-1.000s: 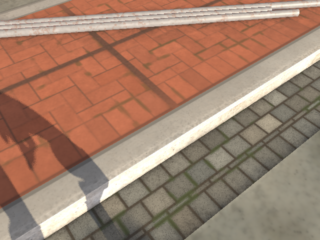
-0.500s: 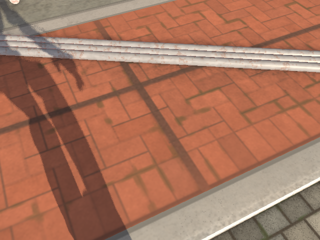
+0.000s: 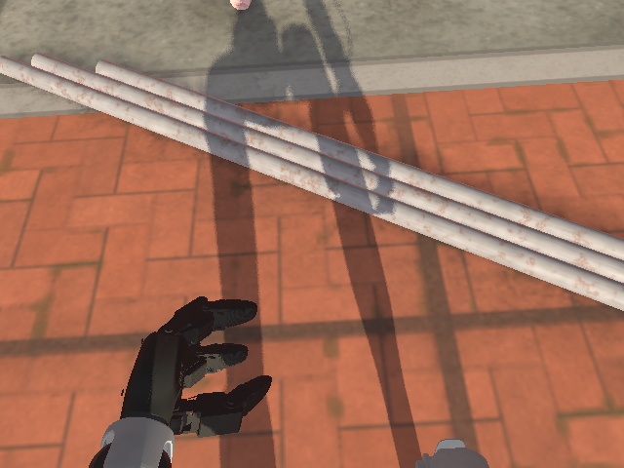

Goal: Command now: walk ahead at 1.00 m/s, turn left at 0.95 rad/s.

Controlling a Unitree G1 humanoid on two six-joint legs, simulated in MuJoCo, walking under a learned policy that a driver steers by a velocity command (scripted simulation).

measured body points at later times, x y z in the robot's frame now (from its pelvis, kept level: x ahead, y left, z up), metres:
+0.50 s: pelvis +0.51 -0.02 +0.15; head +0.53 -0.02 +0.60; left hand +0.49 +0.25 +0.02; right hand +0.70 -0.26 +0.07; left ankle +0.54 +0.07 -0.57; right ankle +0.31 -0.14 -0.45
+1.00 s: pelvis +0.94 -0.17 +0.20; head +0.97 -0.17 +0.65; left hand +1.15 +0.03 +0.07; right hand +1.00 -0.48 +0.14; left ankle +1.07 -0.06 -0.47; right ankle +0.93 -0.20 -0.52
